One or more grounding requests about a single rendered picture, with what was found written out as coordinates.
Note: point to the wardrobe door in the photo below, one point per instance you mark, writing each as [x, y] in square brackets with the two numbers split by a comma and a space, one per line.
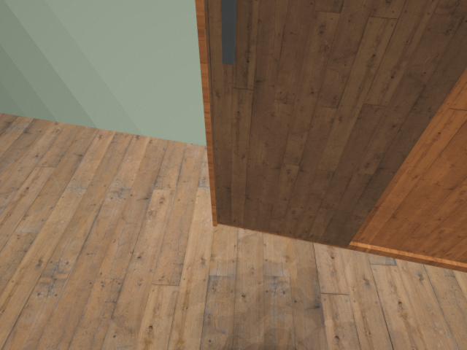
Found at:
[423, 210]
[322, 105]

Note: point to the handle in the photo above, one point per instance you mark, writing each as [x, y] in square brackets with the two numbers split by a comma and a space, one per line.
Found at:
[228, 16]

